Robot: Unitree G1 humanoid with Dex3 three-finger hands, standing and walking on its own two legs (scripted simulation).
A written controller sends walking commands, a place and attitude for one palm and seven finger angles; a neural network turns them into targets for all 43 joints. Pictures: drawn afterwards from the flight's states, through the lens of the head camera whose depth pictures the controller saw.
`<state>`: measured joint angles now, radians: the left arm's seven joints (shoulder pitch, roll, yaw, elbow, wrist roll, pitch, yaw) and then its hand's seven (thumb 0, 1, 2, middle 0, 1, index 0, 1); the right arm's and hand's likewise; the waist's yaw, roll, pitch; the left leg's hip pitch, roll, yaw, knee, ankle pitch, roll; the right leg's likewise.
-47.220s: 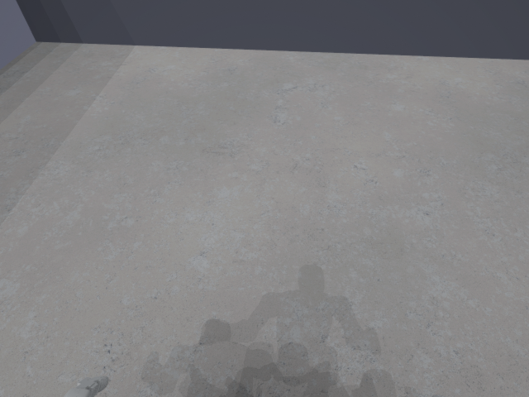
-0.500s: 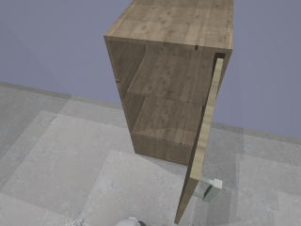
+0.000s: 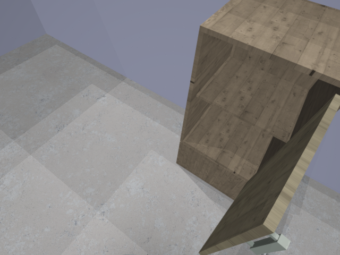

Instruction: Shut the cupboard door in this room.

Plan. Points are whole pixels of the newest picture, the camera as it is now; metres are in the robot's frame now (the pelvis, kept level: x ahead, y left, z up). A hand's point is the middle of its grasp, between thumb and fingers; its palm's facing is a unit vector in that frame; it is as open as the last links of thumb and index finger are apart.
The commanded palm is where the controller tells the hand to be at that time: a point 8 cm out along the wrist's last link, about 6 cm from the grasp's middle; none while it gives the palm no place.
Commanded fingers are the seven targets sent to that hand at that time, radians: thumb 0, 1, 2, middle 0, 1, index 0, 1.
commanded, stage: turn or walk to find it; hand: left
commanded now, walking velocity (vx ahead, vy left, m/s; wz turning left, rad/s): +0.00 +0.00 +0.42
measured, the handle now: (259, 238) +0.18 -0.18 -0.03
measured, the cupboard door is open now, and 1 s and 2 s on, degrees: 83 75 67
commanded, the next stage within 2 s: stand and wait in 0.30 s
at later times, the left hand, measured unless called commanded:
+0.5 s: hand out of the picture +0.02 +0.18 -0.14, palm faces +0.20 -0.94 -0.26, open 7.4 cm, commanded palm none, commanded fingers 0.00 0.90 0.90 -0.20 -0.30 -0.20 -0.30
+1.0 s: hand out of the picture +0.01 +0.21 -0.15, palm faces +0.33 -0.91 -0.25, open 7.4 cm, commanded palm none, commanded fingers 0.00 0.90 0.90 -0.20 -0.30 -0.20 -0.30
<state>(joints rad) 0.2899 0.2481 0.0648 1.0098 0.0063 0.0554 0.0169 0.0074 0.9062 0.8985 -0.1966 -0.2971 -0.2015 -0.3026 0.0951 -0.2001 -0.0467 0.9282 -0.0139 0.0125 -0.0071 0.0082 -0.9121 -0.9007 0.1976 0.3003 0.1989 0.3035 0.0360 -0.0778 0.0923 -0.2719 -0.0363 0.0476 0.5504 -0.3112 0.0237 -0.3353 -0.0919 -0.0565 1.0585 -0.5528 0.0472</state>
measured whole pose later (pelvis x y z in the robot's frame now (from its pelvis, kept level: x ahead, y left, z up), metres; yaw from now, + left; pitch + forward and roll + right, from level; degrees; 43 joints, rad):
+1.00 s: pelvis -0.01 +0.00 +0.01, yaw +18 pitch +2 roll +1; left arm 0.15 0.19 0.05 0.98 0.00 0.02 0.01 0.00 0.91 0.90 -0.19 -0.30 -0.20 -0.30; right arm 0.18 -0.19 -0.05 1.01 -0.02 0.03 -0.01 0.01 -0.91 -0.90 0.20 0.30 0.20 0.30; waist -0.01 0.02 0.07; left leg -0.29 -0.06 -0.06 0.47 -0.20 0.02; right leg -0.26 -0.04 -0.05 0.60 -0.37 0.05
